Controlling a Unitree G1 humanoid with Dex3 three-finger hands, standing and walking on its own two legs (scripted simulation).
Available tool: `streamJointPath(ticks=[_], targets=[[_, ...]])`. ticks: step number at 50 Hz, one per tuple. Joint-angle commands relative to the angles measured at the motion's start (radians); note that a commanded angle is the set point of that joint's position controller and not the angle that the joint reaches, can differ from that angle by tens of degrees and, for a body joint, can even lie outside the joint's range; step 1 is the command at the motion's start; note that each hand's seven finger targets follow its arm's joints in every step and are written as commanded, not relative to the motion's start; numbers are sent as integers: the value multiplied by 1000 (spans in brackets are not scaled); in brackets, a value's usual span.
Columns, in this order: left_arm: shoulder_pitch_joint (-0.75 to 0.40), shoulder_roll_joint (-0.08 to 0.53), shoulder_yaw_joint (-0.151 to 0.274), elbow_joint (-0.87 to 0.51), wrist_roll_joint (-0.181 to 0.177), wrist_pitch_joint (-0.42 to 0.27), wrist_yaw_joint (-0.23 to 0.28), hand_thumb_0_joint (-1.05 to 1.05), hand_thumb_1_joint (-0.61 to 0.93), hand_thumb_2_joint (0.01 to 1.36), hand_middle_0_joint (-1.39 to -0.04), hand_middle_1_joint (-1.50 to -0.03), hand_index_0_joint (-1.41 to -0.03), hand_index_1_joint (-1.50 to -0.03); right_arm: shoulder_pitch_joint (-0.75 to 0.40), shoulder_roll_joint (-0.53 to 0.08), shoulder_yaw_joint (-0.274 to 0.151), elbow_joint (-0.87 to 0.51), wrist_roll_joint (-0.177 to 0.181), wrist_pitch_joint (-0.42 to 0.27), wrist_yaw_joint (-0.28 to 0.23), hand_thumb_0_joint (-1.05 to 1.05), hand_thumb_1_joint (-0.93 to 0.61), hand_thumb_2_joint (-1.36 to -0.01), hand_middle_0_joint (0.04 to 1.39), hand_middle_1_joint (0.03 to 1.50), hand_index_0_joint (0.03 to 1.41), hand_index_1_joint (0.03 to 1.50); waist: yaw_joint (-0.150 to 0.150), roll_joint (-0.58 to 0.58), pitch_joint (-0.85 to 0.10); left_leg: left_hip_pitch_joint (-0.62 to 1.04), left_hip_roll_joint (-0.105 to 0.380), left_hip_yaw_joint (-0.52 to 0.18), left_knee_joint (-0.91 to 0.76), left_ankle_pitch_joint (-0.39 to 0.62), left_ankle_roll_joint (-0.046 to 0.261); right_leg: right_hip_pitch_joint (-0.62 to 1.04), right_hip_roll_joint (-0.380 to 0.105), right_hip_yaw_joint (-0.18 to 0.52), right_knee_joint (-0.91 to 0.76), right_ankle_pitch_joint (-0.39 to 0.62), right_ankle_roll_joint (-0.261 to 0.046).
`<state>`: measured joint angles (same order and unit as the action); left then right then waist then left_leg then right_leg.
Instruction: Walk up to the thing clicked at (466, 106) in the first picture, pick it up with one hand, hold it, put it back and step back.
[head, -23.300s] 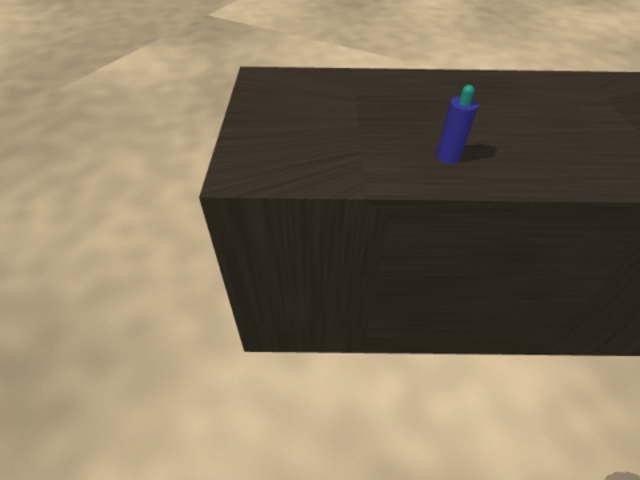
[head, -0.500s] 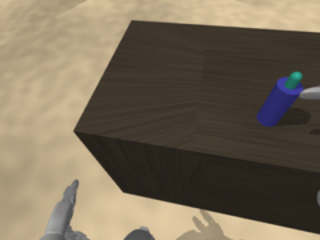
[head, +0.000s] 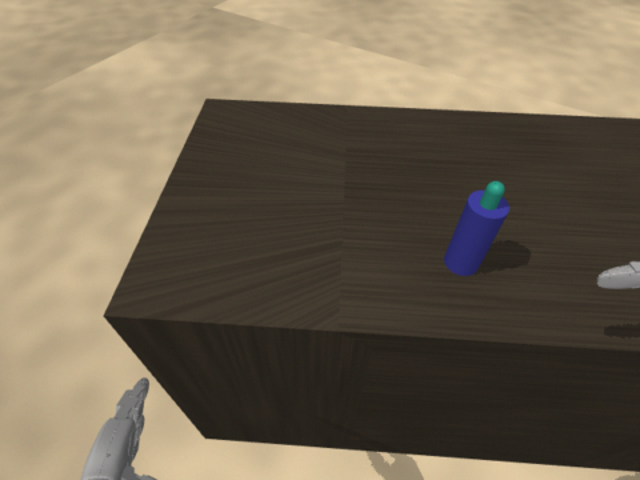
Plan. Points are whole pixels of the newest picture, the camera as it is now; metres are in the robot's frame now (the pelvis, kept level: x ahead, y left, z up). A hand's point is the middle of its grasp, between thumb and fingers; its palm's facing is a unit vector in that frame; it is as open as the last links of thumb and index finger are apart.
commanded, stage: sink last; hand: right
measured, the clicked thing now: (477, 227) +0.48 -0.20 +0.04
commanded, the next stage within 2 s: home in 0.80 s
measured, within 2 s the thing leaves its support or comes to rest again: neither
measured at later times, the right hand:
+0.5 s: hand out of the picture +0.16 -0.25 +0.09, palm faces +0.37 +0.83 -0.42, open 17.5 cm
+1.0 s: hand out of the picture +0.15 -0.24 +0.12, palm faces +0.39 +0.83 -0.40, open 17.4 cm
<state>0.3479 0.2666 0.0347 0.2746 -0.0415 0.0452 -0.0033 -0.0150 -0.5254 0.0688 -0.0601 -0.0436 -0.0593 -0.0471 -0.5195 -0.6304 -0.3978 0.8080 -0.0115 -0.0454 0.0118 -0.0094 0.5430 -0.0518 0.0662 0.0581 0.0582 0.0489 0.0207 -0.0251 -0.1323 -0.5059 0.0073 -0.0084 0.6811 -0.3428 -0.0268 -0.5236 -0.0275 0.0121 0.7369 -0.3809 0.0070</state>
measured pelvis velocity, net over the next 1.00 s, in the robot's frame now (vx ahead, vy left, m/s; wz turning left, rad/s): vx -0.03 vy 0.02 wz -0.02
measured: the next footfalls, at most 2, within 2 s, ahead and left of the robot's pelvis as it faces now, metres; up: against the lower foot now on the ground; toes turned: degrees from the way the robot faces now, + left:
none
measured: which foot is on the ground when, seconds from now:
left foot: down 0.00-1.00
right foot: down 0.00-1.00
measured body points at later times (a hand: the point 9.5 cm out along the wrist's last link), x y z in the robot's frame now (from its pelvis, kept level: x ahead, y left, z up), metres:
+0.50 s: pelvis -0.01 +0.01 +0.00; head -0.01 +0.04 +0.45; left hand +0.16 +0.28 -0.06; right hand +0.13 -0.29 +0.12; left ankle -0.01 +0.14 -0.72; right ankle -0.01 -0.12 -0.72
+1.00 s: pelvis -0.03 +0.02 +0.00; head -0.04 +0.05 +0.45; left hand +0.14 +0.28 -0.05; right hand +0.12 -0.28 +0.14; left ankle -0.01 +0.14 -0.72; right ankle -0.01 -0.12 -0.72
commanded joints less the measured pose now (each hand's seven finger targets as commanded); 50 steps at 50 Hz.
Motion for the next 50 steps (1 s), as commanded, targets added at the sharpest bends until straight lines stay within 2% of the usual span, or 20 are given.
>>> streamJointPath(ticks=[1,4,7,11,15,16,20,23,25,29,34,37,39,40,42,44,45,46,47,50], targets=[[150,130,99,-147,-31,-49,25,0,-537,62,-55,-46,-52,-49,135,-151,-10,-393,43,-48,-11,0,527,-55,60,53,53,53,-13,-37,-157,114,-41,95,-58,307,47,238,3,-35,-114,472,4],[152,102,122,-114,-46,-15,-1,0,-525,50,-56,-47,-58,-45,224,-110,-9,-729,79,-22,6,0,522,-53,61,53,54,53,-29,-110,-109,135,-31,82,-78,311,51,220,15,-51,-142,450,4],[79,73,109,-107,-55,-2,-18,0,-531,52,-55,-46,-55,-46,314,-63,-9,-998,101,-17,-2,0,536,-50,59,53,53,53,-31,-127,-10,133,-31,76,-105,217,50,172,11,-53,-180,294,-1],[-25,89,123,-121,-36,-15,2,0,-525,48,-55,-49,-56,-48,510,-40,-47,-1219,104,-37,-38,0,538,-48,60,53,54,53,-60,-151,-33,167,-22,60,-99,184,45,169,16,-45,-180,235,1],[-106,148,186,-98,-8,-37,57,0,-531,51,-53,-48,-52,-49,714,12,-65,-1260,102,-52,-74,0,546,-47,58,55,54,55,-73,-70,-115,211,-17,63,-73,208,36,201,15,-27,-144,267,-4],[-107,138,186,-101,-5,-44,68,0,-538,57,-54,-49,-50,-52,838,56,-45,-1239,100,-54,-78,0,538,-50,58,55,54,55,-76,-33,-118,221,-14,64,-73,216,32,197,19,-28,-133,274,-8],[-116,167,203,-194,3,-69,100,0,-530,54,-50,-46,-49,-47,965,139,18,-1242,95,-69,-83,0,572,-49,51,58,52,58,-67,116,-104,221,-2,62,-78,208,14,178,27,-32,-108,257,-23],[-10,135,192,-196,1,-78,106,0,-523,54,-50,-51,-50,-51,1045,194,57,-1225,91,-81,-75,0,572,-52,49,60,52,60,-54,146,-23,164,0,64,-87,171,11,175,30,-39,-117,223,-24],[83,55,127,-137,-5,-78,100,0,-524,56,-51,-53,-50,-54,970,194,69,-1249,88,-89,-68,0,574,-52,48,60,51,60,-38,72,52,104,3,56,-93,128,14,166,35,-48,-128,181,-19],[75,42,136,-17,-1,-98,98,0,-523,57,-52,-59,-52,-58,873,145,40,-1287,89,-104,-61,0,573,-51,48,60,51,60,-28,-46,168,19,17,30,-125,-43,20,118,46,-55,-160,19,-14],[33,62,134,-61,11,-145,92,0,-516,44,-54,-57,-57,-53,955,90,-54,-1304,90,-121,-71,0,558,-51,50,59,52,59,-73,-74,54,98,16,42,-93,49,25,121,58,-53,-125,94,-12],[-67,131,183,-150,17,-165,102,0,-535,61,-55,-54,-51,-57,972,65,-96,-1297,91,-133,-81,0,542,-56,51,59,53,59,-87,-10,-23,158,15,46,-90,78,22,140,54,-42,-111,135,-11],[-88,137,201,-132,19,-171,105,0,-542,72,-54,-51,-47,-58,963,77,-97,-1265,90,-138,-87,0,542,-58,51,59,53,59,-98,13,11,151,10,56,-91,45,23,120,46,-29,-122,112,-12],[-73,110,176,-108,23,-170,102,0,-548,78,-52,-49,-43,-59,995,102,-82,-1216,87,-138,-86,0,554,-58,49,60,52,60,-96,35,51,140,12,54,-103,20,22,112,45,-32,-121,93,-13],[-127,132,192,-156,21,-180,103,0,-548,84,-52,-50,-42,-61,957,149,-19,-1257,87,-156,-79,0,542,-61,49,60,52,60,-80,66,63,113,13,48,-120,-39,23,120,39,-32,-126,60,-9],[-75,64,117,-141,22,-185,92,0,-546,88,-51,-53,-41,-64,995,171,3,-1215,80,-169,-72,0,540,-62,48,61,52,61,-88,100,90,111,15,43,-139,-65,21,121,40,-41,-126,57,-9],[-65,74,125,-164,18,-189,91,0,-538,88,-51,-53,-40,-64,997,185,16,-1215,81,-176,-67,0,536,-62,48,61,52,61,-82,116,82,113,10,46,-136,-53,21,135,35,-39,-131,70,-8],[-104,90,139,-197,15,-197,91,0,-458,168,-121,-133,-120,-144,962,212,48,-1234,82,-188,-63,0,532,-69,55,57,55,57,-72,114,72,106,15,38,-144,-66,21,147,38,-45,-131,68,-6],[-40,90,141,-183,15,-197,89,0,-378,248,-122,-174,-124,-172,950,192,21,-1248,84,-201,-61,0,536,-66,55,56,55,56,-70,136,78,100,12,41,-145,-70,18,152,38,-45,-134,65,-7],[47,27,86,-128,10,-191,76,0,-138,482,-125,-178,-126,-177,996,186,22,-1210,81,-213,-52,0,519,-76,56,59,57,59,-79,82,111,94,7,44,-139,-60,22,139,42,-49,-151,57,-8]])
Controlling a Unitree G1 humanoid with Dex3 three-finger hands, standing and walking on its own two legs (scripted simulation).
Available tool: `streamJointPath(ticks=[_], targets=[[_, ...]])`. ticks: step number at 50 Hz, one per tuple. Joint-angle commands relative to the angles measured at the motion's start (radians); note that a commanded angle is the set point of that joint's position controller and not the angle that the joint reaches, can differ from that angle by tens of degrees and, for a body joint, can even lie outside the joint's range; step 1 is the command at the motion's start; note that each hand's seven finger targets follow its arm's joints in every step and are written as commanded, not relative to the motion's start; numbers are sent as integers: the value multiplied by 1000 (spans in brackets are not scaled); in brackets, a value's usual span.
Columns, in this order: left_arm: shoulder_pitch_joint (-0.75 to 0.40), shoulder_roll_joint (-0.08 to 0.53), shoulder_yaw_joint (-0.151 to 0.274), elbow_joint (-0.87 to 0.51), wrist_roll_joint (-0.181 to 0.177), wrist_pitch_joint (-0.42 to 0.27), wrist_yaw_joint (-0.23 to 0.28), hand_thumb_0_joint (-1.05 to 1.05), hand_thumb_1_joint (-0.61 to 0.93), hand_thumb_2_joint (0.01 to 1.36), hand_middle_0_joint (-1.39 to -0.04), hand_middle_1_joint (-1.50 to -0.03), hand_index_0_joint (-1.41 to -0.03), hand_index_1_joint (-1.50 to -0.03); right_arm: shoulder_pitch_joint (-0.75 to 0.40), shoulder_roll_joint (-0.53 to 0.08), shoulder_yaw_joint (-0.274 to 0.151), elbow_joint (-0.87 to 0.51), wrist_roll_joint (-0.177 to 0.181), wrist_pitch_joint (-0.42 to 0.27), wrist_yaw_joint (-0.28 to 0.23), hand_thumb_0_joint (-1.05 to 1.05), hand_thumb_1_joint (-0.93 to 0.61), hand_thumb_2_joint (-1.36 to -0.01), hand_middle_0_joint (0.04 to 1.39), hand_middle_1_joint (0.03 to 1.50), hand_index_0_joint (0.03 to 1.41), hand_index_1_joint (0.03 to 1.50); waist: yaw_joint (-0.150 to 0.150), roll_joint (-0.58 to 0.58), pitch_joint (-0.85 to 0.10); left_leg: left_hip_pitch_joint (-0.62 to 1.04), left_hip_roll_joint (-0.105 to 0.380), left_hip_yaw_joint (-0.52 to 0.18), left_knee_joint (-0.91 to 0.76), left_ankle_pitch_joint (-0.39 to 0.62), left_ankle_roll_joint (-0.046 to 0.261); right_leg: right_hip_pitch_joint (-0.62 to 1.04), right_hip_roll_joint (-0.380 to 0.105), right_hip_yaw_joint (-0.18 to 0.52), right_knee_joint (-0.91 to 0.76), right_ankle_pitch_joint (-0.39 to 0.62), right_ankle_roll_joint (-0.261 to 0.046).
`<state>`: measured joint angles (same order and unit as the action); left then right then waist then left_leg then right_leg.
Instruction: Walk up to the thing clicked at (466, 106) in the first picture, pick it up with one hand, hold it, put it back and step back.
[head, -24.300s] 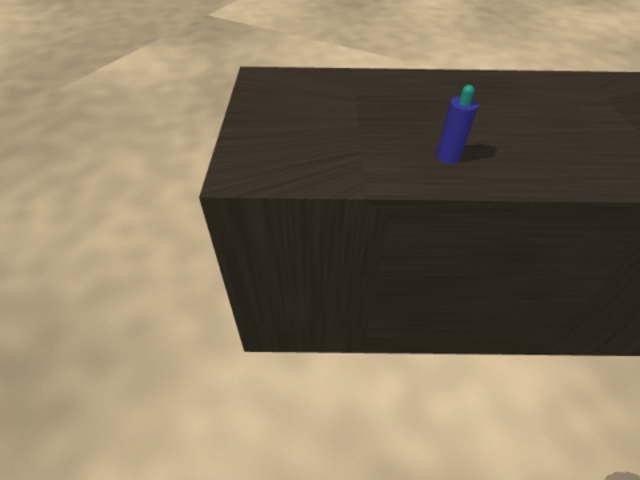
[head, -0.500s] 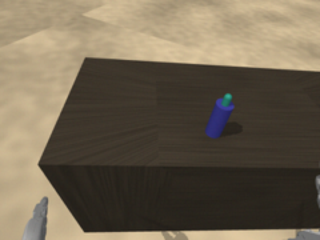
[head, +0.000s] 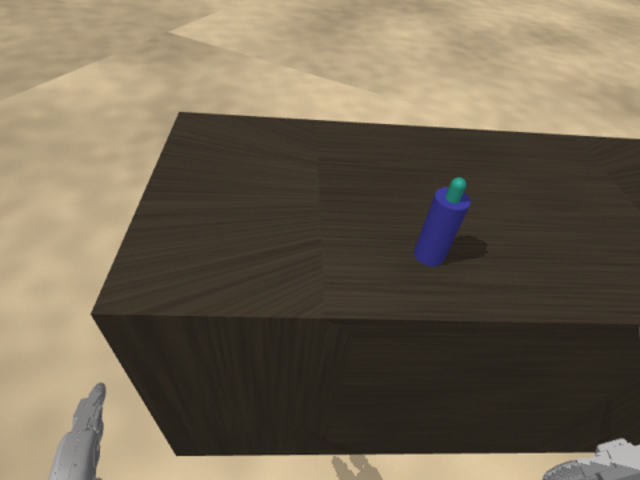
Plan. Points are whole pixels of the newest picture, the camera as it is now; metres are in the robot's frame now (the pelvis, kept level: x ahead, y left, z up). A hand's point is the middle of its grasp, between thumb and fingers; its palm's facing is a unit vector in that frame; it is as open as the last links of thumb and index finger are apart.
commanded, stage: home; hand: right
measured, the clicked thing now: (443, 220) +0.51 -0.21 +0.04
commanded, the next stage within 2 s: none
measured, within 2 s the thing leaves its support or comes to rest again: neither
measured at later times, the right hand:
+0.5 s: hand (456, 476) +0.17 -0.18 -0.08, palm faces +0.08 +0.98 -0.18, open 17.3 cm
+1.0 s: hand (459, 456) +0.19 -0.18 -0.08, palm faces +0.12 +0.96 -0.25, open 17.4 cm
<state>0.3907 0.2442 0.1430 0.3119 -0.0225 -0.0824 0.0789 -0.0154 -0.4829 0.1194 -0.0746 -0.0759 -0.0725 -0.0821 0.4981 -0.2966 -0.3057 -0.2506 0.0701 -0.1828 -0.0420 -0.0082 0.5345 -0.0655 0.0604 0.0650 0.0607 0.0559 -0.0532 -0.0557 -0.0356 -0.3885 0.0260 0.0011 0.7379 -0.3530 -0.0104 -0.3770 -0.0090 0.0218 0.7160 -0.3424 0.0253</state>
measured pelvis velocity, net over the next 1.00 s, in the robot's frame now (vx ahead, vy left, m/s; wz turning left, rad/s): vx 0.02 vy -0.01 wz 0.01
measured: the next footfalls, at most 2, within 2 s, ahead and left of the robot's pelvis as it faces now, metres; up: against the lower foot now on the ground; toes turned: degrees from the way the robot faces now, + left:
none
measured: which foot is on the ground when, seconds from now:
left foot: down 0.00-1.00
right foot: down 0.00-1.00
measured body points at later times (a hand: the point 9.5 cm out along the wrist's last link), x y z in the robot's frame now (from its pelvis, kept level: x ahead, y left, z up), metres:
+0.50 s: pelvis +0.00 -0.01 -0.01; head +0.03 -0.01 +0.44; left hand +0.18 +0.22 -0.06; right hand +0.16 -0.23 -0.07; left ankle +0.02 +0.12 -0.71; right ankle +0.02 -0.14 -0.71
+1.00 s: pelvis +0.02 -0.01 -0.02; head +0.05 -0.01 +0.43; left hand +0.17 +0.23 -0.10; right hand +0.18 -0.24 -0.06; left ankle +0.02 +0.12 -0.71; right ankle +0.02 -0.14 -0.71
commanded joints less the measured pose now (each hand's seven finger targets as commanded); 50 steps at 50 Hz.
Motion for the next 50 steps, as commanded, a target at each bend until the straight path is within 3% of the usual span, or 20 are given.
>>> streamJointPath(ticks=[1,5,7,9,13,15,18,20,21,22,26,27,28,29,32,33,35,37,44,50], targets=[[14,34,-33,-152,-9,-63,-11,0,-58,518,-131,-188,-133,-187,-3,-146,-64,-148,0,-81,5,0,515,-79,57,60,57,60,-7,93,22,-16,-12,36,-189,-38,6,-18,24,-61,-134,21,-27],[-43,-48,-118,-74,-7,-63,-28,0,262,557,-139,-197,-139,-198,17,-88,21,-134,-6,-80,19,0,516,-77,57,59,57,59,-10,-5,44,-32,-12,31,-166,-7,9,-64,32,-72,-134,14,-26],[-82,-12,-89,-54,-4,-69,-28,0,356,586,-144,-205,-143,-206,12,-67,59,-97,-8,-69,24,0,502,-85,59,62,58,62,12,-50,43,-59,-19,39,-141,8,14,-75,25,-66,-131,7,-25],[-118,72,-29,-77,4,-78,-22,0,449,640,-154,-220,-153,-221,14,-49,92,-49,-15,-56,22,0,484,-95,60,65,60,65,43,-25,-3,-62,-28,50,-121,17,15,-67,14,-51,-131,6,-24],[-141,154,46,-154,6,-90,-7,0,697,784,-180,-261,-179,-263,4,-37,123,50,-35,-32,8,0,519,-74,57,59,57,59,60,78,-127,-37,-38,72,-89,62,12,-14,-2,-18,-105,58,-24],[-122,114,-10,-181,8,-82,-1,0,787,837,-189,-277,-188,-278,-19,-16,159,114,-42,-15,1,0,531,-67,55,57,55,57,60,131,-142,-37,-38,73,-83,79,10,-20,-2,-18,-81,84,-30],[-98,-16,-142,-147,3,-68,-2,0,887,895,-200,-294,-199,-295,-65,35,232,247,-53,6,0,0,549,-56,53,53,53,53,52,125,-96,-72,-31,60,-67,48,10,-78,1,-30,-61,52,-33],[-102,-32,-160,-149,6,-57,0,0,885,894,-199,-294,-198,-295,-141,38,254,281,-56,11,-1,0,546,-57,54,54,54,54,61,81,-100,-92,-26,50,-56,31,13,-105,4,-38,-52,28,-31],[-106,-13,-145,-171,8,-57,3,0,896,900,-201,-296,-199,-297,-158,14,237,295,-59,17,-6,0,528,-68,55,57,55,57,61,46,-118,-92,-22,45,-50,27,15,-108,6,-40,-50,17,-29],[-101,-18,-153,-178,10,-55,5,0,896,900,-201,-296,-199,-297,-206,34,267,251,-57,21,-5,0,506,-81,58,61,58,61,69,20,-138,-91,-22,40,-50,33,17,-98,9,-46,-47,18,-27],[-34,73,-72,-149,13,-39,12,0,896,900,-201,-296,-200,-297,-118,-87,155,304,-56,67,-32,0,516,-75,57,59,57,59,41,-74,-180,-54,-21,46,-17,135,21,-78,10,-44,-30,137,-12],[-36,72,-70,-162,13,-34,10,0,897,901,-201,-297,-200,-298,-81,-61,184,316,-55,80,-30,0,509,-79,57,60,57,60,41,-58,-172,-44,-21,48,-18,158,19,-76,11,-46,-22,162,-11],[-131,106,-86,-18,12,-38,15,0,897,901,-201,-297,-200,-298,-106,-69,142,230,-54,88,-54,0,565,-46,51,50,51,50,25,-58,-205,-36,-37,45,-4,154,21,-81,4,-35,5,150,-14],[-131,84,-102,-43,9,-43,17,0,897,901,-201,-296,-200,-297,-59,-23,189,279,-56,104,-56,0,546,-57,54,54,53,54,45,-27,-162,-36,-38,47,-11,149,18,-101,2,-39,9,139,-15],[-148,68,-109,-31,4,-41,13,0,897,901,-201,-297,-200,-298,-13,51,258,312,-50,132,-58,0,557,-51,52,52,52,52,60,23,-91,-71,-42,56,-18,124,14,-149,-3,-39,10,97,-21],[-161,68,-111,-20,4,-38,14,0,897,901,-201,-297,-200,-298,-57,47,274,299,-49,133,-58,0,562,-48,52,51,52,51,75,35,-71,-93,-42,54,-25,106,12,-160,-1,-41,12,74,-25],[-168,80,-104,-3,4,-37,13,0,897,901,-201,-297,-200,-298,-68,33,265,278,-51,135,-61,0,548,-56,53,53,53,53,79,53,-52,-126,-42,48,-29,73,11,-166,-2,-42,23,40,-30],[-176,71,-109,2,3,-37,10,0,897,901,-201,-297,-200,-298,-78,51,283,243,-50,139,-61,0,557,-50,52,52,52,52,73,78,-93,-114,-44,47,-13,118,10,-144,-4,-38,41,88,-32],[-174,88,-91,24,0,-37,32,0,897,901,-201,-298,-200,-299,-96,-10,228,175,-57,186,-87,0,553,-52,52,52,52,52,77,75,-215,-69,-42,36,18,182,4,-113,-1,-33,77,149,-36],[-180,90,-97,31,1,-39,44,0,897,901,-201,-297,-200,-298,-49,14,249,164,-55,236,-100,0,547,-56,53,53,53,53,63,37,-171,-93,-45,46,18,139,10,-141,-2,-29,62,118,-28]])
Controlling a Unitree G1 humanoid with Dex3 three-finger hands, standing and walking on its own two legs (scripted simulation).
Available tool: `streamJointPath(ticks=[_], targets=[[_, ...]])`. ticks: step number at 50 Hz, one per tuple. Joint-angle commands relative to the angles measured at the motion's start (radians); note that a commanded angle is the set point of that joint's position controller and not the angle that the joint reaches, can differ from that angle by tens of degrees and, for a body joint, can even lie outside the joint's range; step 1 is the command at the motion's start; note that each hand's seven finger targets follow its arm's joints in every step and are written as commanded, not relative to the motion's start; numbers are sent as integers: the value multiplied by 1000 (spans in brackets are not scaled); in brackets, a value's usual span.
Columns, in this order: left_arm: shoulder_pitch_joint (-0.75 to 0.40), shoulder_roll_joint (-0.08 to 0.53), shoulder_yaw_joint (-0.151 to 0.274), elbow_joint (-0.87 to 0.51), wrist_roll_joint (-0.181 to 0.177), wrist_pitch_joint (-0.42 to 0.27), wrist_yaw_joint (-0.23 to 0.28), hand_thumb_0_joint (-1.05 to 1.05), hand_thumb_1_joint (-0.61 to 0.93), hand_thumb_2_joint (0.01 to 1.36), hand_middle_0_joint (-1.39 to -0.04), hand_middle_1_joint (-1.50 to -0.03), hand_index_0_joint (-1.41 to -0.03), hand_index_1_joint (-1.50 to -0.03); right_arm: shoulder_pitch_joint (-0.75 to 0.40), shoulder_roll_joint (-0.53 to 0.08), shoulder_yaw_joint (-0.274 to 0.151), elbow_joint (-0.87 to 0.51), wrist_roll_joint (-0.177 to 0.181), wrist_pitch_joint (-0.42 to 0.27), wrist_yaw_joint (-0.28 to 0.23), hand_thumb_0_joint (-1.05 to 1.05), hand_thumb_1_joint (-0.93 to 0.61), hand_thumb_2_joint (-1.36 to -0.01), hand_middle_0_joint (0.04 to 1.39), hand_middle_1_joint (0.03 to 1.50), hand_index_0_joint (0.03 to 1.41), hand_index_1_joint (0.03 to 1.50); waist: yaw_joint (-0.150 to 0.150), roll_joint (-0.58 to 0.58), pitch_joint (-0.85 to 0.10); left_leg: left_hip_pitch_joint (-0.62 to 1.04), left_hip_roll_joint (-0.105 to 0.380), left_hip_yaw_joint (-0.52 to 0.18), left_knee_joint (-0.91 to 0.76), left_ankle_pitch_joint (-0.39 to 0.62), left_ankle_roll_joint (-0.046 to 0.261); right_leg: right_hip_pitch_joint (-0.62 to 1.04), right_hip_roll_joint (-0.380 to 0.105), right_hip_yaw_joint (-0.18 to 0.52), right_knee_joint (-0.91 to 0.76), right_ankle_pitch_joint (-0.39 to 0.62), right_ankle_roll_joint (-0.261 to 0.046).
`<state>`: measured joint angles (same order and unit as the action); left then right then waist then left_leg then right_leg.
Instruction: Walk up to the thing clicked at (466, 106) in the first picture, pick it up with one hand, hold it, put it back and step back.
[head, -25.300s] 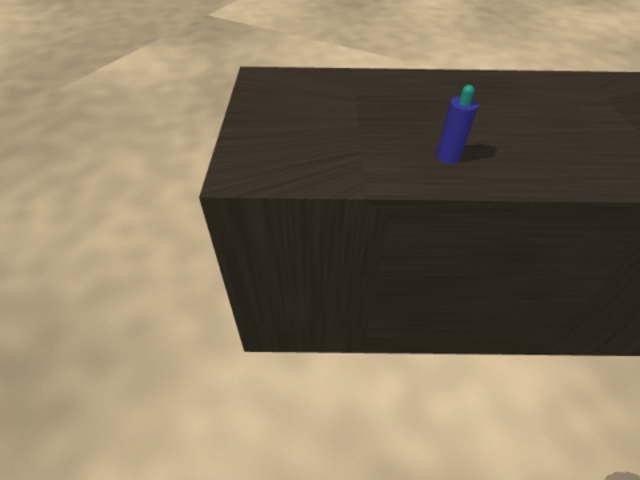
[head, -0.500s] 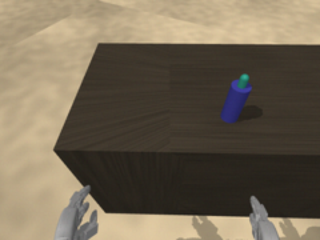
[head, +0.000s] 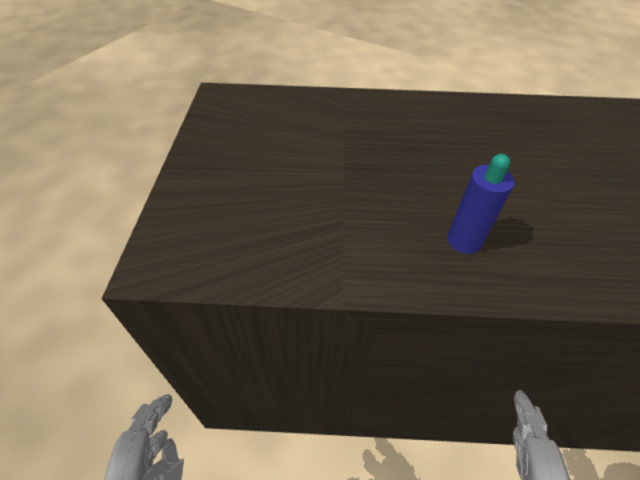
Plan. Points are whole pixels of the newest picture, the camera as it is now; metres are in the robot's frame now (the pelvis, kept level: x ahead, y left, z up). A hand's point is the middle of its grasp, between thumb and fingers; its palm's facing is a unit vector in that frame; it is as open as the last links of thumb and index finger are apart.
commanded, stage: home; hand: right
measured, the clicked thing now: (481, 202) +0.49 -0.20 +0.06
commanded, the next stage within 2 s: stand in 1.78 s
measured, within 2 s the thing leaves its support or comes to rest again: neither
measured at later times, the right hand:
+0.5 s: hand out of the picture +0.16 -0.18 -0.06, palm faces +0.14 +0.95 -0.27, open 17.4 cm
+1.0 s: hand out of the picture +0.15 -0.18 -0.06, palm faces +0.13 +0.95 -0.28, open 17.4 cm
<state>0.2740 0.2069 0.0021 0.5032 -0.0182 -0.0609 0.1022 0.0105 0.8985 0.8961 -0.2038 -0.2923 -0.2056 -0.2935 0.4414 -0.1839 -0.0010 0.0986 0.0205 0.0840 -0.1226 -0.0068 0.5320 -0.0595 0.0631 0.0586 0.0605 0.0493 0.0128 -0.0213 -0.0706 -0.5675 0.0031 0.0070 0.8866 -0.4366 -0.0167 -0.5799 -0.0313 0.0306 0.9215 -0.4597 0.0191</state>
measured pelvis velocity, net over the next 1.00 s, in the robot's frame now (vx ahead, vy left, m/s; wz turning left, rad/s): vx -0.01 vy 0.00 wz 0.00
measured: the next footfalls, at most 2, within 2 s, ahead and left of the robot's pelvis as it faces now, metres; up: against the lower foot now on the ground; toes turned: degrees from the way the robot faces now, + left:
none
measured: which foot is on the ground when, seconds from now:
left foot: down 0.00-1.00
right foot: down 0.00-1.00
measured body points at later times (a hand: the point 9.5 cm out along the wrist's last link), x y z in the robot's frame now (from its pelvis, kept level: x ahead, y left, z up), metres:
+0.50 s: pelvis -0.01 +0.00 +0.00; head +0.02 +0.00 +0.45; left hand +0.16 +0.24 -0.08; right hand +0.15 -0.23 -0.04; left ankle +0.01 +0.13 -0.69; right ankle +0.00 -0.13 -0.69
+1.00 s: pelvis -0.01 +0.00 -0.01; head +0.01 +0.00 +0.44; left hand +0.15 +0.24 -0.08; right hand +0.14 -0.23 -0.04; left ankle +0.01 +0.13 -0.69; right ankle +0.00 -0.13 -0.69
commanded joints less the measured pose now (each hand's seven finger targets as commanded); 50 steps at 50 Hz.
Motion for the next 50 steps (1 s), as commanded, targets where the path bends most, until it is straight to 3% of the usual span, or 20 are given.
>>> streamJointPath(ticks=[1,2,6,10,15,22,30,36,39,44,50], targets=[[-62,129,47,-159,-3,-63,21,0,897,901,-201,-298,-200,-299,3,-82,-35,-188,-9,-21,-21,0,550,-54,53,53,53,53,5,-3,-148,80,-25,46,-119,243,17,70,17,-33,-144,267,-18],[-66,128,45,-161,-2,-62,20,0,897,901,-201,-297,-200,-298,1,-103,-53,-208,-8,-16,-23,0,561,-48,52,51,52,51,-5,-29,-134,77,-22,44,-125,232,20,64,18,-36,-143,253,-17],[-69,123,39,-161,0,-68,25,0,897,901,-201,-297,-200,-298,-4,-99,-55,-199,-7,5,-24,0,556,-50,52,52,52,52,5,26,-91,57,-22,41,-140,206,13,36,20,-38,-133,213,-25],[-66,136,47,-170,0,-69,28,0,897,901,-201,-297,-200,-298,-7,-103,-53,-231,-10,18,-26,0,545,-57,53,53,53,53,5,12,-127,55,-27,47,-118,215,18,58,14,-28,-140,237,-20],[-67,134,43,-170,1,-79,33,0,897,901,-201,-297,-200,-298,-21,-102,-46,-253,-12,35,-31,0,558,-50,52,51,52,51,10,-16,-122,38,-28,51,-120,171,20,49,15,-24,-150,193,-19],[-66,129,41,-175,4,-87,46,0,897,901,-201,-298,-200,-299,-5,-95,-40,-262,-15,55,-35,0,533,-63,54,55,54,55,10,19,-153,54,-25,47,-125,179,16,43,20,-29,-127,192,-23],[-63,133,39,-177,5,-96,52,0,897,901,-201,-298,-200,-299,-11,-105,-46,-273,-16,74,-38,0,532,-64,54,55,54,55,3,9,-130,37,-25,48,-118,174,17,28,19,-25,-129,187,-22],[-67,128,33,-173,6,-102,56,0,897,901,-201,-298,-200,-299,-9,-106,-46,-266,-15,77,-38,0,548,-55,53,53,53,53,10,7,-85,11,-25,46,-139,94,18,9,21,-28,-139,106,-24],[-74,127,32,-178,7,-107,56,0,897,901,-201,-298,-200,-299,-1,-108,-50,-288,-13,79,-39,0,559,-48,52,51,51,51,0,11,-113,31,-23,45,-133,114,17,11,22,-29,-132,126,-25],[-68,133,35,-173,7,-112,61,0,897,901,-201,-299,-200,-299,-6,-95,-35,-286,-15,82,-37,0,547,-55,52,53,52,53,10,-5,-111,5,-29,49,-120,100,21,21,16,-22,-140,113,-22],[-68,124,29,-171,9,-113,70,0,897,902,-201,-299,-200,-300,-4,-116,-54,-296,-15,84,-39,0,546,-55,52,53,52,53,6,8,-108,12,-23,39,-142,69,16,0,24,-33,-127,82,-25]])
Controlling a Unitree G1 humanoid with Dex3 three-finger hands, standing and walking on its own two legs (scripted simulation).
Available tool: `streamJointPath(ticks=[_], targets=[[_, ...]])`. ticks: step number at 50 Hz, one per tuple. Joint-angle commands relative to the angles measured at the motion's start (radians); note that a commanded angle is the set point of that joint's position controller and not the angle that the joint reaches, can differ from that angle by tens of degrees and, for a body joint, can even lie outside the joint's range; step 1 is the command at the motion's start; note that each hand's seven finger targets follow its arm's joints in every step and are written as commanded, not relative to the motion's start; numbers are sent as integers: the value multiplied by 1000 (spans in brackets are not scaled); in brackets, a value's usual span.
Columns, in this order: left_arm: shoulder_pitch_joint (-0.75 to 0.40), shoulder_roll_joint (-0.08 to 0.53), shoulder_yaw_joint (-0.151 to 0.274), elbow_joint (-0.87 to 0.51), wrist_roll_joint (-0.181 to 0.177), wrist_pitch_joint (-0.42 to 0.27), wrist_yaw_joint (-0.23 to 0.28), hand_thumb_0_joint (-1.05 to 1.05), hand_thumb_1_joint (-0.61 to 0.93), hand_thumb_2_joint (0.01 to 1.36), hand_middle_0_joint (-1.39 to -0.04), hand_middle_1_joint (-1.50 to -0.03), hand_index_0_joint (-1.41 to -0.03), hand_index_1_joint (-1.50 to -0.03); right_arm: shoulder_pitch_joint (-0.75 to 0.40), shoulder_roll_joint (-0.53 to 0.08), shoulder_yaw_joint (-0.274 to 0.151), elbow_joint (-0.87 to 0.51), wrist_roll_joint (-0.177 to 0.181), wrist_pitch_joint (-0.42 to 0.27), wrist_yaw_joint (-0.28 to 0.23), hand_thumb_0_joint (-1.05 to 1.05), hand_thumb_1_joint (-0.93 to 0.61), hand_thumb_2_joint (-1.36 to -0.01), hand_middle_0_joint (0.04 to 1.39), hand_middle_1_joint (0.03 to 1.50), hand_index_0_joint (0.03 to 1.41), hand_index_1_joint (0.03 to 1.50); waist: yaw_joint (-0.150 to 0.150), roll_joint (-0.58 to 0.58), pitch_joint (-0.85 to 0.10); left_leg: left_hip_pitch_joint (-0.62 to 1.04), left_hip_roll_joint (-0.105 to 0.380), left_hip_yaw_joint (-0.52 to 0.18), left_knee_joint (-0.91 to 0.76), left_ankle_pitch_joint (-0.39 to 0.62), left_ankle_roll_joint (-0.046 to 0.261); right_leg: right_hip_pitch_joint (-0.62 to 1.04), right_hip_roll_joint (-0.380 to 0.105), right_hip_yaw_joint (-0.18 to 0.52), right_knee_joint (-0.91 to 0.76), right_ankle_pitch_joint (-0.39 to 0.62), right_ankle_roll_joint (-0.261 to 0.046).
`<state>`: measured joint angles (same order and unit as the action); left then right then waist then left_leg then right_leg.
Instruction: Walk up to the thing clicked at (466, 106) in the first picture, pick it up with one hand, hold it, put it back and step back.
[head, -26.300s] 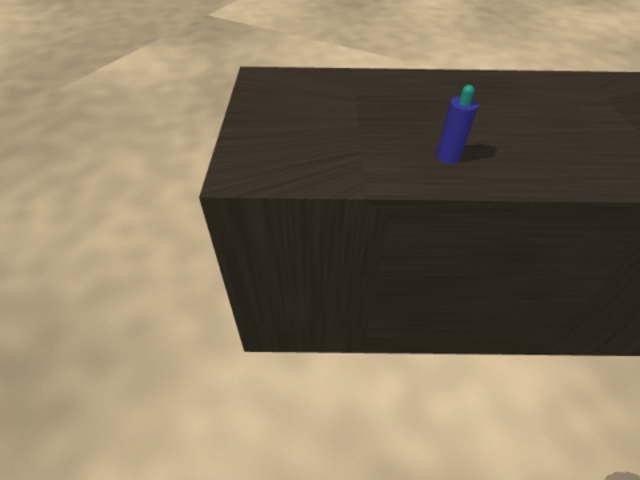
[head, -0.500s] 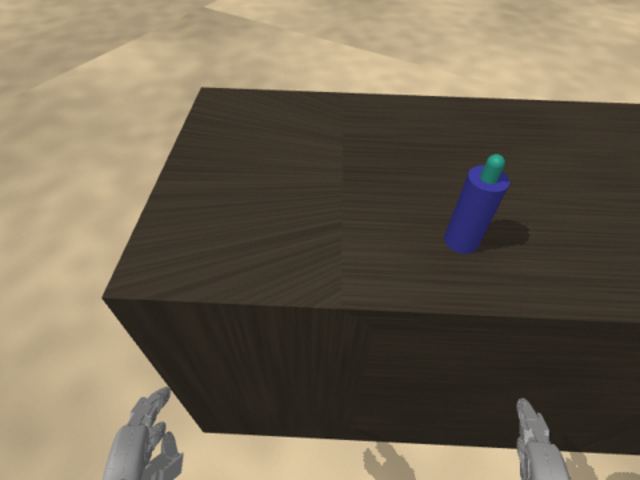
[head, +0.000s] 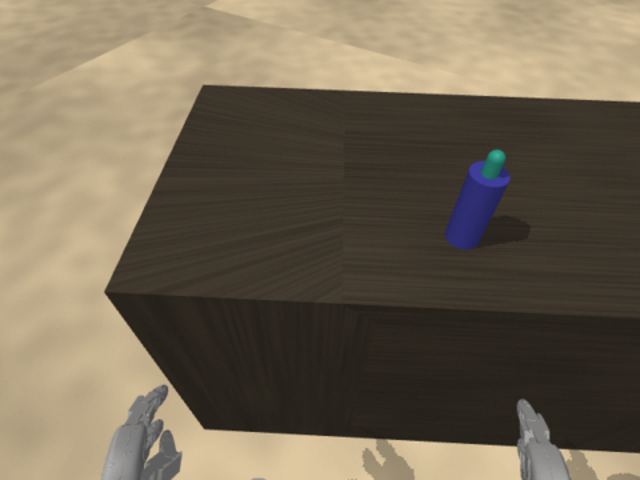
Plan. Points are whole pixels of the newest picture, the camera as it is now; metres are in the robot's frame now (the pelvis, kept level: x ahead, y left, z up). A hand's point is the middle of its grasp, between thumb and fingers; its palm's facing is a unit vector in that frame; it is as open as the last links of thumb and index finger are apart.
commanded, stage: home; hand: right
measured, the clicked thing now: (478, 198) +0.51 -0.20 +0.07
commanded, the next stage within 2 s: stand in 0.78 s
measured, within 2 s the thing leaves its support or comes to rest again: neither
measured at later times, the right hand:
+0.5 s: hand (489, 467) +0.18 -0.18 -0.05, palm faces +0.12 +0.95 -0.28, open 17.4 cm
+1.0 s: hand out of the picture +0.10 -0.26 -0.12, palm faces +0.00 +0.94 -0.35, open 16.5 cm
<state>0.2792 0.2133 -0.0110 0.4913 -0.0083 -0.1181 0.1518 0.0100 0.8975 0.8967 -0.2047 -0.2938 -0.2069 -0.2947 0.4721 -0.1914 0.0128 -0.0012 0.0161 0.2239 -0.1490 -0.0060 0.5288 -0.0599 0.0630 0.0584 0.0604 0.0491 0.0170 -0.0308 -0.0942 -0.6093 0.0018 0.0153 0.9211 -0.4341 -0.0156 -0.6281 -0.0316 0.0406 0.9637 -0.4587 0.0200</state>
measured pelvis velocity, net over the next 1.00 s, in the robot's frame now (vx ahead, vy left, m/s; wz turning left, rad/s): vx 0.01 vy -0.01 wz -0.01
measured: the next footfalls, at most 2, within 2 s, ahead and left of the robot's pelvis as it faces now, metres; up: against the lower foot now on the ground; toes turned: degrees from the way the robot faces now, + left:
none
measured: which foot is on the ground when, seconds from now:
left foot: down 0.00-1.00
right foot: down 0.00-1.00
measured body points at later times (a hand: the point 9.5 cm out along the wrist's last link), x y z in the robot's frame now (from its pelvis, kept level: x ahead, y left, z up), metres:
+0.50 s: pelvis +0.01 +0.00 +0.00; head +0.03 +0.00 +0.45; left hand +0.17 +0.24 -0.07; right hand +0.17 -0.23 -0.03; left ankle +0.02 +0.13 -0.69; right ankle +0.02 -0.13 -0.69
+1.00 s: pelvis +0.01 -0.01 +0.03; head +0.01 -0.02 +0.48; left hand +0.10 +0.29 -0.08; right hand +0.10 -0.31 -0.09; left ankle +0.02 +0.13 -0.69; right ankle +0.02 -0.13 -0.69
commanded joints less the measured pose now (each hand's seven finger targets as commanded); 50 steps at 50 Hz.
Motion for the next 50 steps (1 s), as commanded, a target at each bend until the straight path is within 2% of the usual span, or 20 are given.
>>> streamJointPath(ticks=[1,3,9,13,14,17,21,24,27,29,30,31,32,34,37,41,44,46,47,50], targets=[[-73,119,45,-163,-1,-58,23,0,897,902,-201,-300,-200,-300,-32,-108,-70,-198,-12,-54,-13,0,529,-65,54,56,54,56,9,29,-118,63,-21,27,-174,90,14,59,27,-45,-157,100,-27],[-67,125,46,-159,-2,-61,23,0,897,902,-201,-300,-200,-300,-30,-94,-52,-202,-10,-50,-13,0,531,-64,54,55,54,55,10,23,-116,61,-23,33,-158,124,14,68,24,-41,-159,132,-27],[-60,124,48,-149,0,-60,25,0,897,902,-201,-300,-200,-300,-24,-103,-68,-192,-14,-40,-14,0,529,-65,54,55,54,55,8,17,-118,70,-25,40,-150,169,14,78,22,-37,-161,182,-24],[-74,122,45,-154,0,-63,23,0,897,902,-201,-300,-200,-300,-33,-91,-54,-190,-11,-38,-10,0,546,-55,52,52,52,52,11,25,-93,63,-24,37,-155,140,13,65,21,-37,-163,147,-25],[-65,123,47,-149,1,-63,22,0,897,902,-201,-300,-200,-301,-33,-103,-68,-201,-13,-37,-14,0,530,-63,54,55,54,55,3,4,-113,73,-24,40,-146,166,15,77,21,-35,-165,177,-22],[-64,129,50,-155,0,-61,21,0,897,902,-201,-300,-200,-301,-12,-93,-55,-195,-13,-33,-11,0,546,-54,52,52,52,52,0,-3,-108,69,-28,46,-134,180,18,83,15,-28,-168,206,-17],[-71,123,43,-156,1,-62,17,0,897,902,-201,-300,-200,-300,-43,-96,-53,-196,-11,-33,-10,0,547,-54,52,52,52,52,1,6,-76,54,-27,43,-149,120,18,61,15,-28,-178,133,-21],[-70,129,46,-161,-1,-62,20,0,897,902,-201,-300,-200,-300,-37,-106,-63,-204,-8,-32,-9,0,560,-47,51,50,51,50,2,0,-78,50,-27,38,-155,117,19,64,17,-34,-173,132,-20],[-63,124,47,-157,1,-64,19,0,897,902,-201,-300,-200,-301,-18,-104,-65,-220,-10,-30,-11,0,551,-51,52,51,52,51,-3,-1,-141,88,-25,42,-135,192,17,87,19,-33,-159,211,-20],[-62,122,45,-161,0,-60,23,0,897,902,-201,-300,-200,-301,-11,-99,-58,-194,-11,-28,-9,0,527,-65,54,56,54,56,6,30,-113,77,-25,40,-143,191,12,78,20,-37,-150,206,-25],[-117,297,76,80,126,-5,-37,0,897,902,-201,-302,-200,-302,-152,-295,-106,157,-129,-141,51,0,527,-65,53,55,54,55,-37,123,-7,248,65,-86,-177,218,78,100,-13,24,-162,304,-90],[-97,297,99,95,127,15,-70,0,897,902,-200,-300,-200,-300,-128,-296,-118,269,-126,-186,73,0,522,-68,54,56,54,56,-25,132,-62,258,94,-130,-182,212,116,120,-10,4,-150,276,-96],[-99,291,102,98,122,21,-85,0,897,902,-200,-300,-200,-300,-152,-298,-117,299,-125,-212,85,0,530,-64,54,55,54,55,-16,124,-52,242,108,-163,-190,215,131,119,-8,11,-155,256,-103],[-121,264,94,125,94,33,-107,0,897,901,-200,-299,-200,-300,-177,-285,-98,358,-103,-247,107,0,544,-56,52,53,52,53,-9,80,-32,189,94,-134,-205,260,115,209,-13,13,-176,254,-104],[-104,286,88,166,55,46,-137,0,897,901,-200,-299,-200,-299,-212,-307,-96,457,-66,-266,126,0,500,-82,57,60,57,60,-3,82,-44,238,85,-120,-207,273,94,219,-8,41,-223,259,-102],[-134,301,88,237,55,57,-143,0,897,902,-200,-301,-200,-301,-244,-289,-90,580,-60,-272,127,0,507,-77,56,59,56,59,-22,-9,-16,275,59,-84,-190,264,77,232,-42,108,-298,317,-119],[-144,303,87,272,49,65,-142,0,897,902,-200,-301,-200,-301,-250,-314,-94,662,-63,-274,126,0,482,-91,58,63,58,63,-23,28,7,323,74,-103,-239,289,85,233,-31,95,-316,315,-110],[-134,313,87,306,46,66,-140,0,900,900,-200,-300,-200,-301,-256,-318,-92,710,-59,-273,126,0,322,-251,200,223,200,223,-20,12,14,322,77,-101,-261,300,83,276,-39,101,-342,334,-108],[-133,320,86,324,46,67,-140,0,900,900,-200,-300,-200,-301,-263,-312,-89,733,-54,-269,125,0,242,-331,200,300,200,300,-23,-16,30,324,68,-88,-263,275,77,274,-52,123,-381,316,-113],[-154,343,84,363,43,69,-138,0,900,900,-200,-300,-200,-301,-257,-306,-81,798,-48,-263,123,0,2,-571,200,300,200,300,-41,-56,54,371,53,-66,-286,225,61,280,-90,175,-475,302,-121]])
